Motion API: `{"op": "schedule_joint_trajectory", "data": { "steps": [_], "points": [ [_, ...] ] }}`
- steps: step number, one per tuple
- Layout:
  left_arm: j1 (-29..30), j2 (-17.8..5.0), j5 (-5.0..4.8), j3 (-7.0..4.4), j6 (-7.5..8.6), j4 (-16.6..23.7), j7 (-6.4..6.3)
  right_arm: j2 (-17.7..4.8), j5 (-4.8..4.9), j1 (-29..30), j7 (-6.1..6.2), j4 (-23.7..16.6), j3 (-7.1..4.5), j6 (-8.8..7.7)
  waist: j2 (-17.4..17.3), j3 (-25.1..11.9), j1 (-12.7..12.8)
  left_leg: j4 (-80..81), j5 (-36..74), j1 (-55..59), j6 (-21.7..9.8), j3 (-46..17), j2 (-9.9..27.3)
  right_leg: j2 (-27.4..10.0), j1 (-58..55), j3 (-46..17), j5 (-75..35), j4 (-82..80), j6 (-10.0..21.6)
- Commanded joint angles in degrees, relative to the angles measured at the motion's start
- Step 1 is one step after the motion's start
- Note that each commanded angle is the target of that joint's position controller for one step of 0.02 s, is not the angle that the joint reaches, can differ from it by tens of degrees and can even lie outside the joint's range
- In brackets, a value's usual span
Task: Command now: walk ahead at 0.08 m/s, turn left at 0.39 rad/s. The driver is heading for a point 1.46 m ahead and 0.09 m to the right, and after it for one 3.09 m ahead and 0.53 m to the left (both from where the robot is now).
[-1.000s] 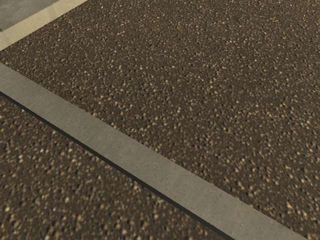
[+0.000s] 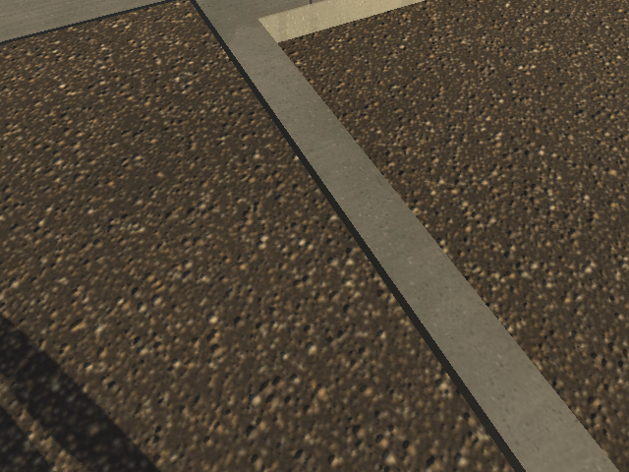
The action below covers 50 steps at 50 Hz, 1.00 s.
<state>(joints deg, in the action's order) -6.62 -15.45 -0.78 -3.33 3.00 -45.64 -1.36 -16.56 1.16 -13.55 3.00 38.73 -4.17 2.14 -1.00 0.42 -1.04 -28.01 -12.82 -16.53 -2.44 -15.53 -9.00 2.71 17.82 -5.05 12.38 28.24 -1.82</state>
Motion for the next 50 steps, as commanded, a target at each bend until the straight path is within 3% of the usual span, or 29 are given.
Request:
{"op": "schedule_joint_trajectory", "data": {
  "steps": [1, 2, 3, 4, 6, 8, 13, 17, 19, 21, 22, 23, 24, 25, 26, 27, 28, 29, 32, 34, 38, 40, 43, 45, 46, 47, 48, 49, 50],
  "points": [
    [-5.2, -8.8, 1.51, -1.96, 0.3, 3.4, 0.14, -0.9, -1.28, -2.7, -0.19, -3.7, 0.49, -0.43, 8.4, -10.0, 0.7, -12.2, -13.9, -5.4, -1.0, -3.0, 3.5, -16.6, -18.5, -14.9, -8.8, -12.0, 6.9],
    [-6.5, -12.0, 3.08, -2.7, 0.2, 2.7, 0.3, -3.9, -0.61, -2.3, -0.11, -6.0, -0.63, -1.35, 16.8, -5.7, 0.1, -21.0, -25.3, -17.9, 0.2, 1.7, -1.0, -23.9, -16.3, -28.7, -1.3, -14.7, 16.2],
    [-5.1, -10.2, 2.16, -2.51, 0.74, 3.6, 0.48, -8.0, -1.02, -1.7, -0.24, -5.3, -1.43, -2.24, 12.2, -2.7, 0.6, -28.8, -20.6, -21.7, 1.4, 1.6, 3.8, -24.8, -13.9, -29.8, 13.4, -16.6, 18.2],
    [-4.1, -7.8, 1.18, -2.01, 1.01, 3.8, 0.38, -8.9, -0.79, -0.7, -0.5, -4.3, -1.83, -2.57, 9.5, -0.4, 0.8, -30.5, -15.5, -22.9, 2.0, 2.5, 5.1, -21.0, -12.6, -25.2, 20.6, -17.5, 15.7],
    [-4.9, -6.5, 0.01, -1.24, 1.23, 3.1, 0.1, -6.0, -1.51, -2.2, -1.12, -2.1, -1.2, -2.87, 8.9, 0.5, 0.8, -32.6, -8.4, -23.6, 4.3, 5.7, 6.7, -16.6, -13.3, -19.6, 19.2, -19.1, 12.8],
    [-7.8, -6.9, 0.36, -1.15, 1.6, 2.2, 0.01, -4.4, -1.18, -0.1, -2.04, -2.2, -0.65, -4.2, 7.9, 1.5, 2.0, -32.8, -3.4, -23.4, 4.8, 10.8, 8.9, -14.4, -12.3, -14.7, 13.4, -20.5, 12.9],
    [-12.6, -8.6, 0.14, -1.37, 2.19, 1.6, 0.32, -1.5, -0.45, 7.9, -2.41, -4.9, 0.71, -6.61, 8.8, 1.8, 5.9, -17.2, 1.2, -20.5, 4.4, 14.7, 11.2, -14.0, -13.4, -9.8, 4.3, -21.0, 13.8],
    [-14.4, -10.7, -0.5, -1.63, 2.01, 1.4, 1.24, -2.1, 0.44, 9.3, -3.3, -5.4, 0.72, -7.36, 9.9, 2.4, 6.3, -7.6, 0.0, -12.4, 3.0, 16.4, 10.2, -15.1, -9.9, -8.6, 4.3, -19.7, 14.2],
    [-14.8, -10.9, -1.0, -1.61, 1.71, 1.4, 1.6, -2.7, 0.8, 9.3, -3.76, -5.8, 0.68, -7.62, 9.7, 2.7, 5.7, -4.2, 0.1, -8.9, 1.6, 16.5, 10.0, -16.4, -9.1, -9.6, 5.2, -18.5, 14.1],
    [-13.9, -10.6, -1.34, -1.37, 1.23, 1.6, 1.74, -3.2, 0.7, 5.5, -3.92, -4.7, 0.28, -7.79, 8.3, 1.6, 2.4, 1.3, 3.1, -0.2, 0.0, 17.3, 9.0, -15.9, -6.5, -8.9, 4.2, -15.0, 12.6],
    [-14.0, -9.5, -1.01, -0.89, 1.15, 1.6, 1.79, -4.3, 0.74, 1.2, -3.6, -3.3, -0.39, -7.66, 7.3, -0.3, 0.2, 2.8, 2.8, 7.2, -0.8, 17.6, 8.2, -14.4, -4.1, -7.5, 0.8, -11.1, 11.3],
    [-12.9, -7.0, -0.35, 0.07, 1.4, 2.0, 1.88, -6.6, 0.72, -5.9, -2.95, -1.9, -1.4, -7.58, 5.0, -4.2, -3.6, 3.8, 2.0, 18.0, -2.6, 13.0, 11.9, -11.2, 1.0, -3.7, -2.8, -1.0, 8.7],
    [-13.0, -1.8, 0.67, 1.79, 2.34, 4.7, 1.97, -13.1, -0.62, -14.1, -2.45, -1.2, -2.91, -7.25, -9.4, -11.5, -5.8, 6.5, -3.3, 34.0, -8.6, -6.5, 26.0, -4.0, 16.0, 4.3, 6.2, 21.4, 4.3],
    [-12.8, -4.0, -0.61, 1.21, 3.56, 5.9, 1.62, -14.0, -0.91, -17.1, -3.25, -0.1, -3.24, -7.37, -15.7, -11.5, -5.8, 13.5, -12.1, 33.7, -14.6, -24.0, 32.5, -1.8, 27.2, 2.1, 19.3, 34.0, 3.7],
    [-11.4, -8.7, -1.8, -0.13, 3.9, 5.7, 1.77, -9.5, -0.82, -13.6, -3.76, -0.4, -1.78, -7.77, -9.9, -4.9, -4.3, 14.5, -15.5, 28.6, -13.8, -20.5, 31.1, -5.8, 31.1, -0.4, 15.9, 39.9, 4.7],
    [-10.0, -8.8, -1.92, -0.19, 3.76, 5.5, 2.15, -6.6, -0.83, -10.1, -4.07, -1.2, -0.82, -7.85, -7.4, -1.3, -2.8, 15.3, -13.5, 24.3, -12.3, -14.0, 28.0, -7.7, 31.3, 0.2, 10.3, 40.4, 5.4],
    [-9.2, -7.9, -1.05, -0.11, 3.52, 5.1, 2.34, -5.3, -0.89, -7.1, -4.38, -1.7, -0.31, -7.79, -4.6, 0.6, -1.7, 16.8, -8.6, 20.4, -11.6, -9.1, 25.4, -9.0, 30.5, 1.0, 6.1, 38.9, 5.2],
    [-8.8, -7.4, -0.23, -0.27, 3.2, 5.1, 2.51, -4.6, -0.95, -5.2, -4.57, -1.9, -0.03, -7.7, -4.0, 1.9, -0.5, 18.1, -2.3, 17.2, -10.9, -5.1, 23.5, -10.2, 28.8, 1.0, 2.9, 36.9, 4.7],
    [-9.2, -5.1, 0.36, 0.03, 2.39, 4.7, 2.97, -5.0, -0.86, -4.7, -4.48, -1.0, -0.13, -8.11, -4.2, 1.6, 1.3, 19.6, 14.8, 13.4, -10.6, 3.0, 20.5, -10.4, 26.1, 2.8, -3.4, 34.7, 2.8],
    [-5.9, -4.5, 0.71, 0.2, 2.17, 6.0, 2.7, -5.4, -0.73, -6.2, -4.17, 0.4, -0.19, -8.25, -2.9, 2.4, 0.9, 19.9, 21.2, 13.0, -10.6, 6.1, 20.0, -10.1, 27.3, 3.4, -7.3, 29.5, 1.6],
    [3.9, -2.1, 0.39, 1.29, 2.9, 9.0, 3.38, -6.4, -0.53, -9.4, -3.19, 2.8, -0.06, -7.72, -3.1, 4.1, -2.1, 20.8, 20.5, 11.1, -8.6, 10.8, 17.9, -7.5, 22.1, 5.8, -18.7, 12.0, 1.9],
    [7.9, -2.2, 0.01, 1.45, 3.18, 10.3, 4.03, -7.5, -0.16, -11.7, -2.97, 4.1, -0.22, -7.63, -2.8, 5.0, -3.4, 20.9, 17.8, 12.6, -8.5, 10.3, 19.2, -6.3, 20.5, 6.1, -20.7, 7.2, 2.5],
    [11.0, -3.3, -0.32, 1.16, 3.51, 12.1, 4.99, -8.0, 0.2, -13.0, -2.75, 5.8, -0.35, -7.03, -2.9, 5.6, -2.8, 18.3, 20.6, 19.1, -7.9, 9.5, 22.3, -5.6, 21.6, 5.1, -17.2, 3.1, 4.6],
    [10.0, -4.4, -0.14, 0.74, 3.62, 12.4, 5.31, -8.7, 0.18, -12.7, -2.5, 6.4, -0.57, -6.34, -3.5, 3.9, -1.3, 14.4, 29.2, 22.7, -6.8, 9.7, 23.1, -4.3, 18.7, 5.9, -12.6, 1.5, 6.3],
    [7.8, -5.5, -0.01, 0.22, 3.51, 12.0, 5.13, -9.4, -0.08, -12.3, -2.36, 6.5, -0.74, -5.97, -4.6, 1.4, 0.1, 10.5, 39.1, 23.7, -6.2, 10.0, 22.8, -2.6, 14.3, 7.3, -9.9, 1.8, 7.2],
    [1.9, -7.1, 0.03, -0.72, 3.36, 10.7, 4.7, -9.8, -0.37, -11.5, -2.24, 6.5, -0.77, -5.45, -5.4, -2.8, 3.5, 2.9, 49.3, 23.5, -5.4, 11.2, 21.5, -0.5, 6.0, 9.1, -9.1, 1.2, 8.8],
    [-7.6, -9.6, 0.09, -1.9, 3.17, 8.4, 4.04, -9.1, -0.75, -10.7, -2.03, 6.0, -0.32, -5.14, -4.9, -9.2, 8.0, -8.8, 50.1, 17.5, -3.7, 12.9, 19.0, -1.9, -8.8, 8.0, -12.5, 1.5, 10.9],
    [-17.6, -14.8, 0.99, -3.12, 2.82, 6.8, 3.29, -5.7, -2.35, -13.9, -1.98, 4.5, 0.98, -5.52, 4.5, -19.4, 9.3, -29.4, 27.1, 0.6, -1.6, 14.7, 14.1, -15.4, -31.3, -7.7, -16.4, 5.1, 16.2],
    [-19.6, -14.8, 0.76, -2.98, 2.82, 5.4, 3.88, 1.2, -1.22, -21.9, -2.98, 5.7, 2.95, -6.57, 17.2, -28.4, 5.4, -45.5, -20.5, -17.7, 0.7, 9.1, 4.5, -26.0, -45.9, -35.4, -0.4, -3.8, 23.7]
  ]
}}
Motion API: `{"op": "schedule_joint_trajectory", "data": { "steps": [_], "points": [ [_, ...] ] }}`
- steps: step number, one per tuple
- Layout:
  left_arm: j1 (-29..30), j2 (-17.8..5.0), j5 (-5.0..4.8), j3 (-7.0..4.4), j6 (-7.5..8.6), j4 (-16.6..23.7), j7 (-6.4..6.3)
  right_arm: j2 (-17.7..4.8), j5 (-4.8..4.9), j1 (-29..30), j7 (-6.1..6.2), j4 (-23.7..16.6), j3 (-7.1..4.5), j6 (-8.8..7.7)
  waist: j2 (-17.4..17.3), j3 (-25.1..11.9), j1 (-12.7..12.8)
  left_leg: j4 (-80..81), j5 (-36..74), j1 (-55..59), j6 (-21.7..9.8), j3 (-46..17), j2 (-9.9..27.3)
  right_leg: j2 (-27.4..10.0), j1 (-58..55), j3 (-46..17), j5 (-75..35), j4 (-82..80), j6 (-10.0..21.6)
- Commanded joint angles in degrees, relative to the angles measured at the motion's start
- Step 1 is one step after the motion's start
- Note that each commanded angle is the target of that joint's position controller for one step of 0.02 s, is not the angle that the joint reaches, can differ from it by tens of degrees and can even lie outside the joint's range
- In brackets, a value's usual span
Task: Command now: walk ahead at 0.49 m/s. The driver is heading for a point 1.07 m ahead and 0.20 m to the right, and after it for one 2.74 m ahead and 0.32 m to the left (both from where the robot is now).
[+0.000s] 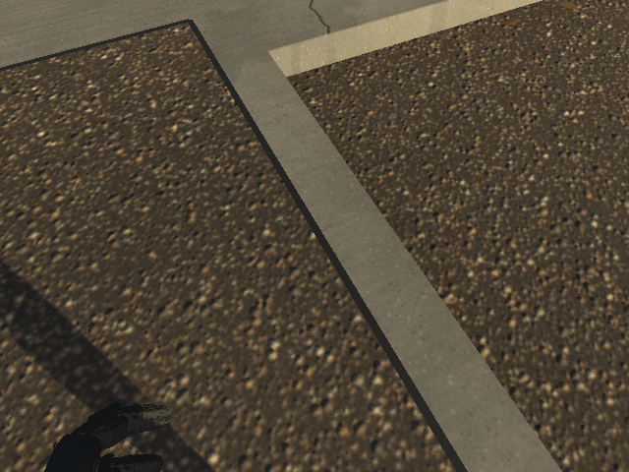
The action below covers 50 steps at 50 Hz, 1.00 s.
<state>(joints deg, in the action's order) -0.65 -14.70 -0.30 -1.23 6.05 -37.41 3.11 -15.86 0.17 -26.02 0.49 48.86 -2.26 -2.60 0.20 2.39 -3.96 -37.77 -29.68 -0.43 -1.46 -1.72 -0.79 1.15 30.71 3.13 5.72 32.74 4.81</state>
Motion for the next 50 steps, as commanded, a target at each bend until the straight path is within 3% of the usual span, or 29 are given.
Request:
{"op": "schedule_joint_trajectory", "data": {
  "steps": [1, 2, 3, 4, 5, 8, 11, 15, 18, 21, 23, 24, 25, 26, 27, 28, 29, 30, 31, 33, 37, 39, 42, 44, 46, 48, 49, 50],
  "points": [
    [-24.2, -10.5, -0.44, -3.97, -0.35, -2.6, -0.93, -6.9, 1.55, -2.7, -0.8, -4.6, -0.66, -2.77, 9.6, -24.0, 10.7, -40.3, -2.5, -39.6, -1.0, -8.5, -0.5, -22.1, -53.6, -43.5, 13.5, -13.3, 13.7],
    [-19.0, -9.2, -0.61, -3.41, -0.5, -2.0, -1.24, -8.7, 2.56, 4.1, -0.87, -7.0, -1.26, -3.23, 6.3, -13.5, 9.6, -39.1, 3.1, -42.2, -1.2, -5.6, 2.3, -20.4, -43.6, -34.5, 10.9, -15.1, 11.4],
    [-15.1, -8.3, -0.29, -3.02, -0.53, -1.6, -1.25, -8.0, 1.85, 7.4, -0.54, -7.6, -1.07, -3.41, 0.6, -8.2, 7.6, -36.2, 8.1, -40.1, -0.9, -4.0, 5.0, -18.4, -34.0, -28.4, 4.2, -16.9, 10.3],
    [-12.8, -7.4, 0.4, -2.85, -0.35, -1.3, -1.06, -7.3, 1.05, 7.8, -0.34, -7.7, -1.35, -3.18, 0.4, -5.6, 5.4, -33.3, 11.0, -37.3, -0.6, -3.6, 6.7, -16.3, -27.3, -24.2, -0.7, -18.5, 10.0],
    [-11.8, -6.6, 0.91, -2.68, -0.04, -1.4, -0.97, -6.4, 0.9, 5.8, -0.31, -7.1, -1.38, -2.58, 1.9, -5.4, 3.5, -31.8, 12.9, -33.7, -0.4, -4.1, 8.1, -14.7, -23.4, -21.5, -1.9, -20.5, 9.8],
    [-11.9, -6.9, 0.31, -2.93, 1.03, -3.0, -0.8, -4.1, 0.57, 4.8, 0.11, -6.5, -1.16, -1.05, 3.1, -3.4, 1.9, -27.5, 15.5, -32.5, 1.1, -2.9, 9.1, -13.2, -18.1, -15.6, -5.8, -24.5, 10.7],
    [-14.2, -8.3, 0.26, -3.31, 0.85, -4.7, -1.55, -3.9, -0.16, 11.3, 0.39, -8.6, -1.1, -1.12, 2.4, -0.8, 3.3, -19.5, 23.5, -37.9, 2.6, -2.3, 9.9, -12.3, -19.2, -12.0, -9.2, -25.9, 10.4],
    [-17.3, -9.5, -0.27, -3.39, -0.08, -6.1, -2.24, -2.3, 0.07, 19.1, -0.45, -10.3, -0.46, -2.12, 2.2, 0.3, 6.4, -4.3, 34.7, -36.8, 2.4, -0.4, 8.2, -10.3, -21.9, -7.5, -9.3, -25.5, 7.7],
    [-20.7, -10.7, -0.77, -3.54, -0.73, -7.8, -2.3, -2.1, 0.65, 24.6, -1.42, -12.1, -0.23, -2.6, 2.2, 1.4, 8.8, 2.1, 35.5, -36.4, 2.0, 0.8, 6.7, -11.9, -25.8, -7.9, -7.2, -24.3, 7.6],
    [-22.7, -10.9, -1.14, -3.68, -1.82, -9.2, -2.64, -3.1, 0.84, 28.2, -2.47, -14.2, -0.51, -3.23, 2.6, 2.2, 9.1, 6.4, 30.4, -37.2, 0.7, 0.1, 5.6, -14.6, -31.2, -10.6, -8.9, -20.8, 7.2],
    [-21.8, -11.8, -1.3, -4.02, -2.46, -9.4, -3.08, -4.6, 0.78, 25.8, -2.83, -14.0, -1.11, -3.77, 3.8, 0.8, 6.9, 8.8, 26.3, -32.6, -0.5, 0.1, 4.3, -15.5, -32.8, -12.6, -11.8, -17.5, 6.1],
    [-20.5, -12.4, -1.3, -4.15, -2.72, -9.2, -3.21, -5.7, 0.72, 22.1, -2.71, -13.1, -1.7, -4.01, 4.4, -1.1, 4.4, 10.3, 25.3, -26.6, -1.3, 1.3, 3.0, -14.7, -32.3, -12.4, -17.4, -13.7, 5.3],
    [-19.7, -11.3, -0.96, -3.72, -2.87, -9.0, -3.2, -8.0, 0.58, 14.3, -2.19, -10.9, -2.99, -4.18, 3.5, -6.2, 0.5, 11.8, 26.5, -14.9, -2.8, 2.3, 2.1, -11.5, -29.7, -10.3, -22.4, -5.0, 3.8],
    [-19.3, -7.9, 0.11, -2.37, -2.65, -7.5, -3.16, -12.1, -0.35, 4.0, -1.44, -9.2, -4.25, -4.16, -0.4, -15.4, -3.7, 9.0, 28.7, 2.7, -6.4, -5.5, 10.6, -7.8, -19.7, -7.8, -13.0, 11.0, 1.5],
    [-27.3, -1.3, -0.54, -0.52, -1.63, -6.5, -3.01, -16.7, -1.09, -0.2, -1.37, -8.1, -5.43, -3.58, -15.5, -23.6, -0.9, 12.5, 18.7, 23.9, -14.3, -29.9, 24.9, 1.6, 3.8, -4.1, 18.2, 31.6, -2.8],
    [-25.3, -6.2, -1.91, -1.58, -0.99, -7.4, -2.97, -10.9, -0.83, -1.1, -1.37, -8.4, -4.05, -3.45, -13.7, -24.2, -3.0, 18.1, 11.5, 22.5, -14.0, -37.5, 25.4, 0.6, 9.9, -11.7, 27.3, 39.6, -2.9],
    [-20.5, -9.8, -3.05, -2.85, -0.9, -5.8, -2.98, -8.2, -0.54, 2.6, -1.24, -8.5, -3.11, -3.45, -10.1, -15.4, -2.8, 19.2, 11.6, 15.8, -11.5, -28.8, 23.7, -2.0, 13.2, -11.9, 23.2, 41.7, -2.6],
    [-17.4, -9.3, -2.6, -2.83, -1.07, -4.9, -3.17, -6.8, -0.44, 6.5, -1.22, -8.7, -2.63, -3.44, -6.6, -10.7, -1.2, 20.5, 15.8, 8.4, -10.2, -21.9, 21.7, -4.6, 12.1, -10.1, 18.6, 40.3, -2.8],
    [-15.9, -8.7, -1.75, -3.09, -1.45, -4.6, -3.23, -5.2, -0.42, 9.6, -1.41, -8.5, -2.21, -3.57, -5.2, -6.6, 0.3, 22.7, 19.7, 1.8, -9.6, -16.6, 19.4, -6.1, 10.3, -9.8, 15.3, 37.3, -3.0],
    [-18.3, -6.8, -1.84, -3.38, -3.06, -5.1, -3.02, -3.9, -0.79, 12.7, -1.51, -8.1, -2.1, -4.37, -7.0, -4.4, 3.2, 26.5, 23.6, -5.4, -9.0, -9.5, 16.9, -7.9, 4.4, -9.7, 11.5, 34.6, -3.5],
    [-15.7, -4.6, -1.29, -3.36, -4.99, -3.3, -3.2, -5.9, -0.9, 13.2, -1.08, -6.0, -3.06, -5.25, -4.6, -0.7, 4.3, 30.0, 30.7, -8.0, -9.8, -0.7, 16.9, -8.4, 7.4, -9.9, 5.2, 29.4, -4.8],
    [-13.4, -4.1, -1.19, -3.26, -4.91, -2.4, -2.82, -6.6, -0.93, 12.5, -0.64, -5.1, -3.39, -4.91, -4.1, 0.0, 3.7, 30.3, 31.7, -6.3, -9.3, 3.0, 16.3, -8.4, 8.9, -9.4, -0.3, 23.7, -5.0],
    [-7.9, -2.7, -0.42, -2.73, -4.38, -0.2, -1.55, -8.0, -0.78, 13.6, 0.25, -4.9, -3.62, -3.7, -3.6, 1.8, 2.6, 27.5, 43.3, -7.4, -7.7, 10.3, 14.5, -7.0, 4.8, -4.7, -7.5, 12.3, -4.8],
    [-5.1, -2.6, -0.06, -2.76, -4.39, 1.5, -0.7, -9.0, -0.29, 12.2, 0.78, -4.3, -3.85, -2.76, -4.0, 1.0, 1.4, 24.7, 48.4, -5.5, -7.2, 12.0, 15.1, -5.7, 2.7, -1.9, -8.4, 8.2, -4.4],
    [-4.4, -3.7, -0.12, -3.31, -4.82, 3.1, -0.06, -10.1, 0.78, 12.0, 1.03, -4.1, -4.24, -1.86, -5.0, 0.0, 1.8, 21.2, 50.6, -2.4, -6.2, 12.2, 16.2, -4.9, 1.8, -1.2, -5.3, 5.5, -3.4],
    [-7.1, -5.6, 0.15, -4.32, -5.24, 3.6, 0.27, -11.4, 1.98, 13.4, 1.31, -4.4, -4.79, -1.03, -6.3, -2.1, 4.0, 14.5, 57.8, -0.5, -5.1, 12.4, 16.8, -2.7, -2.0, 0.6, 0.2, 3.8, -1.4],
    [-11.4, -7.1, 0.23, -5.27, -5.34, 2.8, 0.22, -11.6, 2.6, 14.6, 1.43, -4.8, -4.99, -0.6, -6.1, -4.5, 6.5, 7.6, 61.3, -0.6, -4.2, 13.0, 15.9, -0.6, -7.3, 1.9, 1.0, 1.5, 0.0],
    [-18.4, -9.8, 0.32, -6.74, -5.31, 1.1, -0.42, -10.3, 2.72, 15.1, 1.38, -5.2, -4.6, -0.27, -3.6, -8.2, 10.1, -3.6, 57.9, -3.1, -2.0, 14.2, 13.0, 1.8, -16.8, 2.3, -4.8, -3.9, 2.0]
  ]
}}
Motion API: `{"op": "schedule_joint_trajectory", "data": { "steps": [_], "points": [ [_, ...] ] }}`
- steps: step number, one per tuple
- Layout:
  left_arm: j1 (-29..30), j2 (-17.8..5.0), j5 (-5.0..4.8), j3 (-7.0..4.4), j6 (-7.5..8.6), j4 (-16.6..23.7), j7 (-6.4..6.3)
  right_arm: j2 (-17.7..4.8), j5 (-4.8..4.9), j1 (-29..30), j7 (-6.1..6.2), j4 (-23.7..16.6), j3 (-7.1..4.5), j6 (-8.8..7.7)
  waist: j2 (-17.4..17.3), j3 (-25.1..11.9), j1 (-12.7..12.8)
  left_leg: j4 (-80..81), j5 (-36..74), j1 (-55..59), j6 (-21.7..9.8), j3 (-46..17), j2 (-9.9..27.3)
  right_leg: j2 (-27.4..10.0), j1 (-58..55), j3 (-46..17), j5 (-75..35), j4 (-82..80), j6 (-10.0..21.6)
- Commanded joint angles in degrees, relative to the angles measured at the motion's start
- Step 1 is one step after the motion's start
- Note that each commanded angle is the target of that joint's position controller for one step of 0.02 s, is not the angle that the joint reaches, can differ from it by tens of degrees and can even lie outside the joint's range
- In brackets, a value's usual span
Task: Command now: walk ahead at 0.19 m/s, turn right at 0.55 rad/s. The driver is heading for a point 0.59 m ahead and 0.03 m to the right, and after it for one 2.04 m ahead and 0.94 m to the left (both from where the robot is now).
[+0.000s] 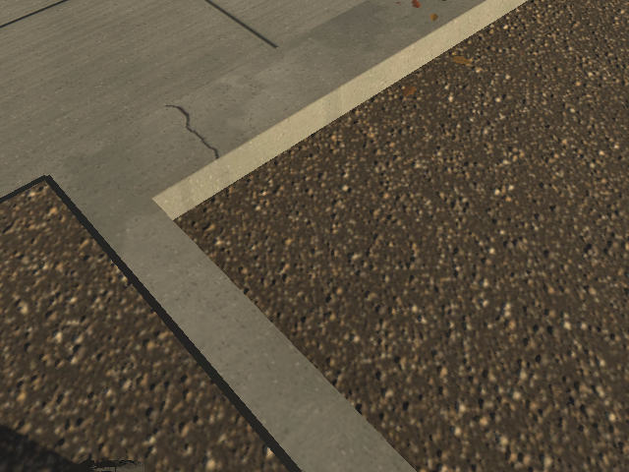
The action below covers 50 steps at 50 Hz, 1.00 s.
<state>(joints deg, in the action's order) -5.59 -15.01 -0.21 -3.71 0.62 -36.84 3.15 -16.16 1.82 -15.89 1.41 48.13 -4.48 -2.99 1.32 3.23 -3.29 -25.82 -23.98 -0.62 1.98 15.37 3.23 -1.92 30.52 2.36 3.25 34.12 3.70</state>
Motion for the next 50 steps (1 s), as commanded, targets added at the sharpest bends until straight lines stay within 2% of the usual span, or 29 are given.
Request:
{"op": "schedule_joint_trajectory", "data": {
  "steps": [1, 2, 3, 4, 5, 6, 9, 12, 18, 21, 23, 24, 25, 26, 27, 28, 29, 31, 33, 36, 40, 42, 44, 45, 46, 47, 48, 49, 50],
  "points": [
    [-16.6, -15.0, 0.28, -5.8, -0.19, 0.5, -2.02, -7.2, -1.19, 1.9, 0.15, -5.2, -1.37, -0.22, 5.2, -12.9, 9.8, -32.3, 28.3, -15.4, -1.2, -2.5, 4.7, -2.8, -30.0, -8.3, -27.6, -5.6, 6.7],
    [-12.5, -19.8, 1.62, -5.58, 0.08, 3.2, -2.59, -1.9, -3.87, -5.3, -0.61, -6.7, 0.52, -0.67, 15.7, -20.1, 2.4, -52.6, -18.6, -34.4, 2.4, -9.1, -5.5, -17.7, -44.3, -33.9, -45.2, -3.8, 19.4],
    [-12.8, -16.2, 1.36, -4.77, 0.48, 5.1, -1.66, -7.1, -2.28, -3.2, -1.29, -5.9, -0.18, -0.96, 7.6, -29.3, 7.0, -57.0, -16.6, -35.5, 1.5, -21.1, -4.8, -19.5, -43.9, -39.7, -31.1, -9.6, 21.6],
    [-9.7, -13.5, 0.81, -3.97, 0.86, 5.3, -1.28, -8.6, -0.51, 2.4, -1.28, -7.4, -0.63, -0.63, 4.4, -22.1, 6.8, -55.8, -10.8, -39.1, 0.3, -20.9, -3.1, -16.9, -38.6, -33.7, -20.7, -12.0, 18.6],
    [-7.3, -11.1, -0.34, -3.35, 0.76, 4.9, -1.47, -7.8, -1.04, 4.5, -0.58, -7.6, -0.48, -0.18, 0.5, -15.4, 5.3, -51.2, -6.1, -40.0, 0.1, -20.3, -1.2, -13.7, -31.1, -28.7, -13.5, -13.0, 15.0],
    [-5.0, -9.6, -0.7, -2.78, 0.39, 5.1, -1.92, -8.0, -1.89, 5.1, 0.29, -7.2, -0.64, 0.53, 0.2, -11.7, 3.9, -47.1, -3.1, -37.9, 0.3, -20.4, 0.2, -11.4, -24.1, -25.4, -10.8, -14.0, 12.8],
    [-2.5, -9.0, 1.21, -2.35, 0.32, 6.0, -2.69, -7.2, -2.23, 1.9, 0.79, -6.0, -0.7, 2.17, 3.4, -12.0, 1.2, -42.6, 1.7, -29.7, 0.9, -19.1, -0.3, -8.3, -14.8, -19.9, -15.6, -15.4, 11.8],
    [-3.8, -9.1, 1.05, -2.19, 0.41, 5.0, -3.51, -5.6, -2.2, 2.7, 1.47, -5.8, -0.06, 2.77, 3.4, -13.3, 1.8, -36.5, 3.9, -29.5, 2.2, -19.2, -0.5, -7.8, -15.5, -18.2, -15.8, -15.0, 11.5],
    [-2.5, -7.8, 1.39, -1.28, -1.1, 4.5, -4.06, -4.9, -1.69, 6.5, 1.34, -6.5, 0.58, 3.64, 6.4, -9.4, 4.1, -22.1, 6.2, -24.6, 2.5, -19.3, 0.2, -6.6, -12.3, -20.2, 9.8, -17.6, 9.9],
    [-4.9, -7.9, 0.98, -0.94, -1.58, 2.9, -3.79, -5.1, -1.56, 5.6, 0.14, -6.3, 0.8, 2.58, 7.7, -9.3, 5.1, -14.7, 3.6, -20.2, 1.5, -16.6, -1.3, -7.3, -12.8, -23.6, 25.0, -19.0, 9.5],
    [-5.4, -8.5, 0.16, -0.91, -1.98, 2.2, -3.92, -4.8, -1.32, 3.2, -0.68, -5.2, 0.85, 1.61, 6.7, -7.2, 3.7, -6.8, 4.9, -15.6, -1.0, -14.1, -2.9, -6.8, -11.1, -24.9, 33.0, -18.5, 8.1],
    [-5.7, -8.1, -0.22, -0.75, -1.98, 2.1, -4.05, -4.4, -1.5, 1.6, -0.96, -4.4, 0.98, 1.1, 5.4, -6.3, 2.9, -2.4, 5.7, -12.4, -2.7, -13.6, -3.2, -5.4, -9.3, -24.4, 35.1, -17.7, 6.8],
    [-4.6, -6.8, -0.32, -0.38, -1.7, 2.4, -4.16, -5.1, -1.89, -1.1, -1.0, -3.5, 0.91, 0.56, 3.4, -5.2, 1.8, 0.8, 3.6, -8.6, -5.1, -17.7, 0.1, -3.4, -5.5, -22.8, 34.3, -14.0, 4.9],
    [-2.5, -3.8, -0.33, 0.39, -1.17, 3.3, -4.07, -7.1, -2.56, -6.9, -0.86, -2.3, 0.68, 0.05, -3.9, -5.2, 0.4, 6.8, -2.5, -3.3, -9.0, -29.0, 9.6, 0.9, 1.6, -16.3, 31.2, -0.7, 2.1],
    [-0.2, -4.3, -1.28, 0.0, 0.17, 5.6, -3.65, -13.0, -3.04, -8.2, -1.39, -1.2, -1.19, -0.17, -16.7, 0.1, 0.5, 15.1, -13.7, -3.1, -14.9, -45.9, 16.9, 7.9, 13.1, -3.7, 26.0, 9.3, -0.4],
    [2.0, -7.9, -1.25, -1.03, 1.45, 5.7, -3.45, -11.8, -3.44, -5.9, -1.26, -2.5, -1.07, -0.87, -13.6, 3.7, -0.5, 17.4, -14.4, -4.1, -16.7, -49.7, 19.2, 4.4, 17.3, -6.8, 23.8, 16.3, -0.8],
    [0.9, -7.9, -1.39, -1.42, 2.18, 4.9, -2.9, -9.6, -3.01, -4.4, -0.69, -2.9, -0.6, -1.28, -11.2, 3.1, 0.9, 16.6, -11.1, -2.4, -15.3, -45.8, 17.3, 3.1, 18.6, -8.0, 19.2, 19.3, -0.9],
    [-0.3, -6.0, -0.66, -1.22, 2.55, 3.5, -2.22, -7.9, -1.41, -4.7, -0.47, -3.0, -0.17, -1.45, -9.9, 1.8, 0.9, 16.7, -5.7, 0.8, -13.4, -39.2, 14.2, 1.2, 19.6, -6.7, 14.1, 20.8, -1.8],
    [1.7, -3.7, -0.52, -0.76, 2.93, 3.5, -1.7, -6.2, -1.29, -6.3, -0.51, -2.5, 0.37, -1.42, -9.4, 1.1, 0.0, 17.3, 3.4, 0.3, -12.3, -32.4, 11.3, 0.7, 16.4, -4.2, 8.2, 17.5, -2.6],
    [6.3, -1.2, -0.75, 0.03, 3.33, 4.8, -1.01, -6.8, -1.34, -8.0, -0.69, -2.1, 0.28, -0.96, -9.9, 0.7, -1.9, 17.0, 11.9, -2.7, -11.4, -25.7, 8.8, 1.3, 8.8, -1.3, 3.5, 7.8, -3.4],
    [7.6, -1.8, -1.18, -0.06, 3.87, 5.7, 0.14, -9.7, -1.15, -9.5, -0.97, -1.8, -0.58, -0.38, -11.5, 0.1, -2.2, 15.3, 17.1, -7.2, -11.9, -23.3, 8.8, 2.8, -2.6, 0.6, 3.0, 2.6, -3.5],
    [3.0, -4.4, -0.94, -1.15, 4.13, 4.1, 0.18, -10.2, -1.15, -7.5, -1.04, -3.2, -0.85, -0.52, -11.1, -1.2, 0.9, 12.7, 20.0, -9.7, -11.3, -22.9, 9.4, 3.1, -9.6, 0.5, 1.0, 3.3, -2.5],
    [-8.0, -6.8, -1.17, -2.73, 4.16, 0.7, -0.53, -9.5, -0.41, -6.0, -0.55, -3.7, -0.69, -0.4, -8.6, -4.4, 7.5, 0.0, 33.8, -11.3, -9.5, -20.3, 7.2, 5.0, -22.4, 1.7, 2.8, -1.9, -0.1],
    [-16.2, -9.3, -1.21, -3.52, 4.19, -0.4, -1.21, -7.4, -0.59, -6.8, -0.37, -3.6, 0.09, -0.22, -4.2, -9.9, 11.4, -15.9, 28.6, -17.4, -6.9, -17.9, 4.6, -2.5, -34.2, -7.8, 6.2, -7.0, 3.2],
    [-19.9, -15.0, -0.46, -3.97, 3.91, -0.6, -1.69, 0.2, -2.94, -14.0, -0.66, -4.7, 2.08, -0.92, 16.6, -18.1, 7.2, -39.2, -8.8, -34.2, -3.8, -16.8, -2.1, -17.5, -50.8, -27.5, -1.1, -4.3, 9.4],
    [-23.7, -13.3, -0.38, -3.53, 4.02, -1.5, -1.04, -1.9, 0.19, -16.0, -1.01, -3.9, 1.66, -2.27, 19.2, -22.6, 9.2, -49.0, -10.8, -43.2, -4.2, -25.0, -5.8, -22.3, -50.7, -46.2, 12.9, -15.8, 15.6],
    [-21.3, -10.2, -0.37, -2.73, 4.41, -2.4, -0.99, -8.0, 1.9, -7.4, -0.82, -5.0, -0.33, -2.65, 7.9, -11.8, 9.7, -52.6, -5.1, -47.5, -5.0, -25.7, -3.0, -20.3, -43.1, -38.4, 12.7, -17.6, 13.5],
    [-16.3, -8.0, -0.25, -1.96, 4.54, -1.9, -0.91, -8.7, 1.66, -3.5, -0.73, -6.0, -0.63, -2.39, 4.1, -6.8, 7.8, -51.2, 1.0, -46.7, -5.5, -24.5, -0.7, -18.4, -36.0, -30.4, 8.1, -18.1, 11.7],
    [-13.0, -5.1, -0.35, -1.04, 4.96, -1.6, -0.81, -7.2, 0.87, -3.4, -0.59, -5.2, -0.41, -1.54, 2.7, -4.8, 6.2, -49.4, 5.8, -44.3, -4.9, -25.0, 1.4, -15.8, -30.9, -24.3, 3.3, -19.5, 10.7]
  ]
}}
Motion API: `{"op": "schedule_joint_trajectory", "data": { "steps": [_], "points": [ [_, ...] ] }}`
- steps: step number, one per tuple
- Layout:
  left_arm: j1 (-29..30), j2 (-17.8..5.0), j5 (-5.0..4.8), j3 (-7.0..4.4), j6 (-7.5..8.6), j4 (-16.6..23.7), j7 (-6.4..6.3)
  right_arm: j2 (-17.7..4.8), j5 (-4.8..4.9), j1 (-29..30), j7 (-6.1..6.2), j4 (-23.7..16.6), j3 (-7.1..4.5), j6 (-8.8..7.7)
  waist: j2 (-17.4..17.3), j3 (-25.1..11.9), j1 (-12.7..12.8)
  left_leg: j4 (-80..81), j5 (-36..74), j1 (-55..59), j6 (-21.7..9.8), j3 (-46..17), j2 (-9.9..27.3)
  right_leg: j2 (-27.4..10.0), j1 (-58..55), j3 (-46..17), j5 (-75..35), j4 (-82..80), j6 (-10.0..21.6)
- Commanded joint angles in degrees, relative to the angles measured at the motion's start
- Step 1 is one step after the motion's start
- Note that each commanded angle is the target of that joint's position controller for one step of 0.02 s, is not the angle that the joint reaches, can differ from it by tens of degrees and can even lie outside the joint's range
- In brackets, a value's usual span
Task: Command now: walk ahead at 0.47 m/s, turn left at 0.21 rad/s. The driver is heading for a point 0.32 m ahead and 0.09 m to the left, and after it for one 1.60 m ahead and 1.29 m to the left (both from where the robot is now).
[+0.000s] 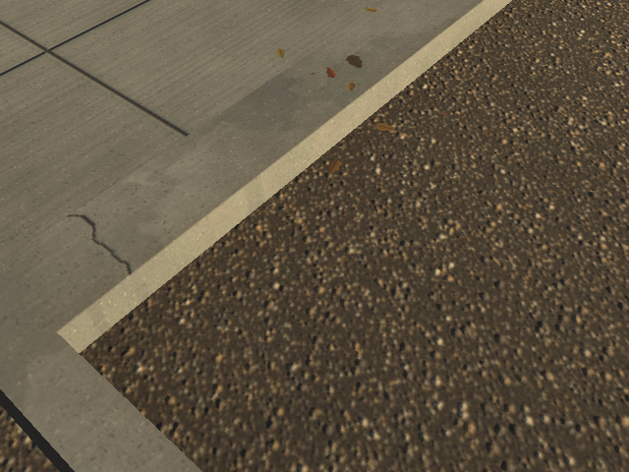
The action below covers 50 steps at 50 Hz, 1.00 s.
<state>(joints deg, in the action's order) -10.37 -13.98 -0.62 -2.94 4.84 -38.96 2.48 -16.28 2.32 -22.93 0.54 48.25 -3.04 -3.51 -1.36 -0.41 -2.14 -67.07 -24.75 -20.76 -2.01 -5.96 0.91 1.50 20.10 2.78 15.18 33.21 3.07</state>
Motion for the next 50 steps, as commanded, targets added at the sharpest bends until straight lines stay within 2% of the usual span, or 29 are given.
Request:
{"op": "schedule_joint_trajectory", "data": {
  "steps": [1, 2, 4, 9, 11, 12, 14, 16, 17, 18, 19, 20, 21, 22, 23, 24, 25, 26, 27, 28, 29, 30, 31, 32, 34, 37, 42, 47, 50],
  "points": [
    [-5.4, -5.0, 0.39, -1.53, 1.13, 0.5, -0.19, -6.4, -0.18, 3.0, 0.2, -5.5, -2.01, -0.23, 7.1, -0.1, 3.1, -5.2, 10.3, -21.8, -0.6, -3.8, 5.5, -16.8, -17.1, -20.0, -9.8, -20.4, 10.2],
    [-4.0, -4.1, 0.66, -1.43, 1.53, 0.0, -0.43, -5.9, 0.01, 2.3, 0.04, -5.1, -2.11, 0.46, 7.6, 0.5, 2.0, -3.6, 12.7, -19.6, -0.6, -3.9, 6.3, -15.3, -15.0, -16.6, -10.3, -22.4, 9.1],
    [-4.2, -4.4, 0.59, -1.71, 2.31, -1.5, -0.76, -4.3, 0.15, 2.9, 0.11, -5.1, -1.96, 1.43, 5.4, 2.1, 1.3, -1.2, 15.1, -20.2, -0.5, -4.3, 6.2, -15.0, -13.8, -11.9, -16.5, -24.5, 8.4],
    [-5.0, -6.4, 0.74, -2.27, 2.33, -4.9, -1.58, -2.9, -1.03, 8.4, -0.35, -7.6, -1.52, 1.54, 3.4, 4.5, 2.3, 12.3, 26.4, -23.7, 0.6, -3.8, 5.3, -14.1, -15.3, -1.7, -25.3, -26.5, 7.3],
    [-5.3, -7.1, 0.37, -2.17, 1.93, -6.2, -2.07, -2.1, -1.62, 12.3, -1.34, -9.2, -0.89, 0.89, 2.9, 4.9, 3.6, 19.2, 31.6, -21.6, 0.2, -0.4, 4.8, -13.5, -15.5, 2.1, -27.4, -27.0, 6.1],
    [-6.6, -7.8, 0.13, -2.22, 1.66, -7.1, -2.3, -1.9, -1.37, 13.8, -1.79, -10.0, -0.68, 0.84, 3.3, 5.2, 4.6, 21.4, 32.7, -21.5, 0.1, 0.9, 4.8, -13.9, -16.8, 3.0, -27.8, -27.0, 6.1],
    [-7.1, -8.5, 0.53, -2.21, 0.57, -8.5, -2.73, -0.8, -1.69, 17.6, -2.63, -12.1, -0.27, 0.64, 3.5, 6.3, 5.4, 24.6, 32.6, -21.2, -0.3, 3.6, 4.2, -14.7, -19.3, 5.5, -36.8, -23.8, 5.7],
    [-6.4, -9.7, 0.16, -2.31, -0.79, -8.6, -3.16, -1.1, -1.88, 19.6, -3.66, -13.9, -0.36, 0.63, 4.0, 6.6, 5.5, 28.6, 29.9, -19.0, -0.7, 7.4, 2.7, -14.8, -20.4, 7.8, -42.8, -19.7, 5.0],
    [-6.3, -10.7, -0.13, -2.43, -1.38, -8.7, -3.39, -1.7, -1.93, 19.5, -3.98, -14.7, -0.67, 0.73, 5.0, 5.5, 5.0, 29.6, 27.0, -16.8, -1.3, 9.1, 1.3, -15.0, -21.6, 8.3, -48.7, -16.8, 4.5],
    [-3.9, -12.3, 0.06, -2.79, -1.55, -8.1, -3.97, -4.0, -2.26, 14.2, -4.47, -14.2, -1.77, 0.68, 7.3, 1.5, 1.5, 25.9, 27.1, -10.5, -2.8, 8.3, 0.8, -16.6, -22.0, 8.4, -58.3, -12.1, 4.1],
    [-0.8, -13.5, -0.26, -3.13, -1.94, -6.7, -4.45, -5.9, -2.39, 8.0, -4.45, -13.0, -2.83, 1.0, 8.0, -1.7, -1.9, 24.8, 22.6, -4.2, -3.6, 9.8, -1.6, -15.6, -21.2, 9.0, -64.1, -4.9, 3.4],
    [1.6, -14.0, -0.92, -3.29, -2.13, -5.6, -4.59, -8.4, -2.37, 0.4, -4.15, -11.2, -4.05, 1.28, 7.6, -5.0, -5.5, 27.1, 20.4, 4.9, -4.9, 10.0, -3.7, -14.7, -18.1, 7.9, -63.4, 5.7, 2.6],
    [4.1, -13.1, -1.79, -2.99, -1.66, -4.6, -4.41, -11.0, -2.46, -6.6, -3.13, -9.5, -5.28, 1.58, 4.7, -7.0, -9.9, 36.1, 27.6, 15.1, -6.9, 7.7, -3.6, -11.1, -12.4, 7.7, -51.6, 21.4, -0.2],
    [-4.6, -6.1, 1.03, -1.42, -0.56, -4.5, -2.91, -14.4, -1.49, -3.1, -1.76, -9.7, -5.22, 1.94, -13.2, -7.5, -1.9, 34.8, 64.5, 29.4, -12.9, -4.5, 5.6, -0.3, 5.6, 6.7, 18.0, 42.5, -3.7],
    [-11.8, -3.7, 1.16, 0.32, 0.57, -3.3, -1.64, -14.8, -3.79, 1.7, -1.9, -13.7, -4.04, 1.09, -13.9, -19.1, 3.2, 37.7, 63.2, 36.0, -24.1, -27.5, 17.0, 4.0, 17.7, -5.6, 25.5, 54.2, -4.3],
    [-5.5, -9.4, -0.42, -0.94, 0.63, -2.5, -1.28, -10.1, -2.68, 4.1, -2.55, -15.8, -3.4, 1.0, -5.6, -17.2, -1.0, 41.5, 57.4, 30.7, -23.0, -24.6, 15.4, 0.9, 19.2, -9.1, 20.2, 51.8, -3.6],
    [-2.5, -10.1, -0.99, -1.14, 0.03, -1.4, -1.51, -8.1, -1.56, 6.5, -2.81, -16.2, -2.75, 1.13, -0.1, -12.1, 0.3, 43.5, 46.3, 24.4, -20.2, -21.0, 13.6, -1.3, 19.5, -9.3, 15.5, 45.0, -2.9],
    [-1.7, -9.2, -0.22, -0.94, -0.95, -1.9, -2.1, -7.2, -1.24, 8.7, -2.8, -16.7, -2.5, 1.55, 4.2, -9.5, 2.1, 45.5, 41.3, 17.3, -18.7, -20.3, 13.0, -2.8, 16.6, -8.7, 13.3, 41.7, -3.9],
    [-2.3, -10.2, 0.07, -1.52, -2.22, -2.4, -2.48, -8.0, -1.68, 9.3, -2.71, -16.7, -2.49, 1.46, 4.7, -8.5, 3.7, 46.0, 37.3, 11.1, -17.6, -18.7, 11.4, -3.2, 12.8, -9.2, 9.1, 38.0, -4.4],
    [-2.9, -10.4, 0.64, -1.53, -3.18, -2.8, -2.48, -8.9, -3.21, 10.9, -2.4, -17.9, -2.52, 1.25, 2.8, -8.9, 4.4, 46.8, 40.7, 6.6, -17.8, -18.3, 11.6, -2.8, 8.7, -8.7, 6.5, 39.3, -4.6],
    [-3.5, -9.1, 0.86, -1.42, -4.08, -3.0, -2.87, -9.5, -3.3, 11.2, -1.98, -17.5, -2.7, 1.35, 1.8, -7.8, 5.0, 46.7, 41.4, 2.3, -16.8, -13.9, 9.2, -1.9, 6.9, -7.6, 4.3, 35.6, -5.3],
    [-1.2, -9.8, 0.98, -1.7, -4.23, -2.4, -3.1, -8.6, -2.85, 9.3, -0.89, -16.8, -2.53, 1.06, 0.8, -7.5, 3.8, 45.3, 40.8, 2.3, -16.4, -14.1, 8.5, -1.3, 8.0, -9.6, 1.0, 35.5, -5.5],
    [0.8, -9.1, 1.09, -1.46, -4.25, -1.1, -3.4, -8.4, -1.93, 8.2, 0.33, -15.7, -2.36, 1.12, -0.5, -7.3, 4.1, 43.8, 38.0, 2.3, -16.3, -14.9, 8.2, -1.2, 9.9, -10.8, -1.9, 33.4, -6.4],
    [1.8, -8.6, 1.27, -1.3, -4.35, -0.5, -3.52, -8.1, -1.65, 7.7, 1.39, -15.8, -2.09, 1.59, -0.8, -7.7, 4.1, 42.9, 36.2, 2.8, -16.2, -15.0, 7.4, -0.5, 11.1, -11.1, -4.0, 31.9, -7.2],
    [2.7, -8.5, 1.28, -1.16, -4.62, 0.1, -3.41, -8.4, -2.12, 8.2, 2.79, -16.5, -1.93, 2.56, -1.4, -8.6, 4.3, 40.9, 33.0, 2.3, -15.9, -16.3, 6.5, 0.9, 12.3, -11.4, -6.1, 31.1, -8.5],
    [4.3, -8.3, 0.84, -1.03, -4.92, 1.7, -2.93, -7.7, -2.04, 8.6, 3.66, -17.6, -1.27, 3.7, -2.4, -8.1, 4.3, 39.5, 24.4, 1.5, -15.7, -20.4, 5.6, 2.0, 14.4, -12.5, -5.6, 30.8, -9.4],
    [8.1, -7.6, 1.0, -0.49, -4.26, 4.3, -2.16, -7.5, -2.19, 7.5, 5.02, -18.4, -1.14, 5.11, -5.4, -7.5, 2.0, 34.0, 16.9, 5.1, -14.8, -26.4, 4.5, 2.3, 18.1, -14.5, -4.9, 22.6, -9.4],
    [6.0, -6.5, 0.51, -0.19, -4.57, 3.7, -1.21, -5.4, -2.34, 10.5, 5.86, -20.1, -1.03, 6.74, -7.6, -7.2, 1.5, 27.1, 17.1, -2.7, -11.1, -26.4, 0.3, 0.1, 5.3, -15.1, -12.2, 5.1, -7.4],
    [4.9, -5.7, 0.13, -0.68, -5.13, 2.6, -0.64, -3.7, -1.84, 8.8, 6.5, -18.6, -1.19, 7.12, -6.1, -5.6, -0.1, 20.9, 17.1, -5.1, -8.5, -25.2, -3.8, -2.6, -3.6, -14.1, -24.6, -12.3, -6.3]
  ]
}}
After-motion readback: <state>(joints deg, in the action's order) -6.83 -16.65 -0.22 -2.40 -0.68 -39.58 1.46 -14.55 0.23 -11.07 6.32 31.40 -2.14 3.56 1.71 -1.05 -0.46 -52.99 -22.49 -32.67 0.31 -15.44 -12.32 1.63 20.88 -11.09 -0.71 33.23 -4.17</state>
